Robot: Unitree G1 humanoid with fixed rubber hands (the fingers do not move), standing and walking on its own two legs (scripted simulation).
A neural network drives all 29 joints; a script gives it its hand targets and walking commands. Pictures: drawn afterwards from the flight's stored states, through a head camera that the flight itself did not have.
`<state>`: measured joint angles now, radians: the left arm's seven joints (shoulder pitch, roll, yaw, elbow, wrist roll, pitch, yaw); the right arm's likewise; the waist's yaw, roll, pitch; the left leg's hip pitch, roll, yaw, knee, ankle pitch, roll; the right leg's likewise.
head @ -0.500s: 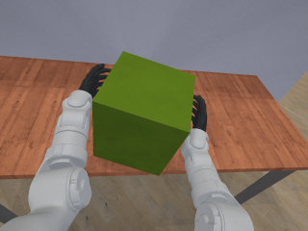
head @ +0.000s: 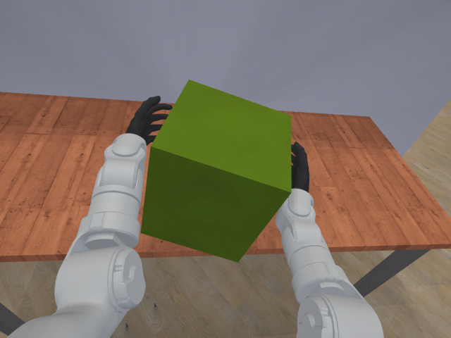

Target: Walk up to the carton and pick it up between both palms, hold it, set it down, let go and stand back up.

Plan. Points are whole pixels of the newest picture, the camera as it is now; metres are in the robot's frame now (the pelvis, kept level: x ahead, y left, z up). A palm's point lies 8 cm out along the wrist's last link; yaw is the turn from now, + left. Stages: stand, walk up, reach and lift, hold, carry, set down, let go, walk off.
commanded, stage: reach and lift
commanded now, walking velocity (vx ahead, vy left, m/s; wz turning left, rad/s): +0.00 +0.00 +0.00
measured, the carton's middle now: (214, 175) +0.41 -0.01 +0.08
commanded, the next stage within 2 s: hold in 1.96 s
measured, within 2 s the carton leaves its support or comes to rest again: neither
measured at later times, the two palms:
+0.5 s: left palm (126, 120) +0.41 +0.14 +0.20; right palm (303, 162) +0.36 -0.15 +0.16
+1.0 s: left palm (116, 110) +0.38 +0.15 +0.24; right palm (309, 141) +0.37 -0.15 +0.21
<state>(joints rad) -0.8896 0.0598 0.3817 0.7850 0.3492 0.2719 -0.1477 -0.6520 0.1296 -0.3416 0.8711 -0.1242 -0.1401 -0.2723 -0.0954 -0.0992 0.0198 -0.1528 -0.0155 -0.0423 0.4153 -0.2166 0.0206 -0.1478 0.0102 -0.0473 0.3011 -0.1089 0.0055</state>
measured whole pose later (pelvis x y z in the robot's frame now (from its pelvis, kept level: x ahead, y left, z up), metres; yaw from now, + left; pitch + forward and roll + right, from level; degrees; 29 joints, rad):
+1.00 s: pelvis -0.01 +0.00 +0.00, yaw +0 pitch -7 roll -1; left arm -0.87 0.01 0.34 0.37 0.35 0.73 -0.02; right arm -0.84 -0.06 -0.08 0.81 0.17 0.23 -0.20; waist -0.10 -0.08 -0.02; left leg -0.07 -0.02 -0.04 0.41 -0.21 0.02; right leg -0.06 0.01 -0.05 0.30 -0.11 0.01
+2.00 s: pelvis +0.00 +0.00 +0.00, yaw +0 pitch -7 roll -2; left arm -0.94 0.03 0.34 0.38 0.30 0.86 0.03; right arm -0.99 -0.14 -0.04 0.81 0.27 0.47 -0.19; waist -0.10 -0.05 -0.09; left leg -0.07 -0.02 -0.04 0.41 -0.22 0.02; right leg -0.06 0.01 -0.05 0.30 -0.12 0.01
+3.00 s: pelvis +0.00 +0.00 +0.00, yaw +0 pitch -6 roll -2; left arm -1.01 0.07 0.34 0.45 0.29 0.90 -0.01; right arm -1.07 -0.17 -0.01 0.81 0.30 0.60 -0.22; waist -0.10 -0.02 -0.12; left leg -0.07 -0.02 -0.04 0.41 -0.23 0.02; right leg -0.07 0.01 -0.05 0.30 -0.12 0.01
